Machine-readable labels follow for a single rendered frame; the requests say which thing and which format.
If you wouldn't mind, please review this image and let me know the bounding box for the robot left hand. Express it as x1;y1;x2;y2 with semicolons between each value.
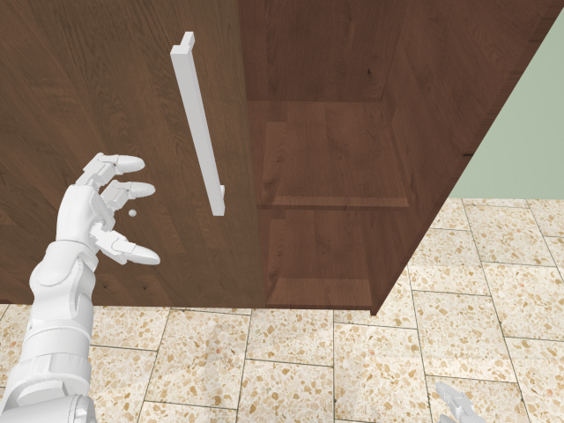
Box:
56;152;160;265

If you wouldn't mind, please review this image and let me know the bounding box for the robot left forearm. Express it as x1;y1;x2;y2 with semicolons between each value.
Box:
0;240;99;416

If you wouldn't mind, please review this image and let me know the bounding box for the wardrobe door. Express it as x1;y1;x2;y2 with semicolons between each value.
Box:
0;0;265;308

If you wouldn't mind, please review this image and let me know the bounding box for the handle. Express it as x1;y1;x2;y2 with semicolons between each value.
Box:
170;32;225;216

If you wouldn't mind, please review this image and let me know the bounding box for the robot right hand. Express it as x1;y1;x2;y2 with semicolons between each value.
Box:
435;382;486;423

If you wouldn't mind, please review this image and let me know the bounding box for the robot left upper arm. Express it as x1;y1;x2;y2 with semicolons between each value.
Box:
0;394;97;423

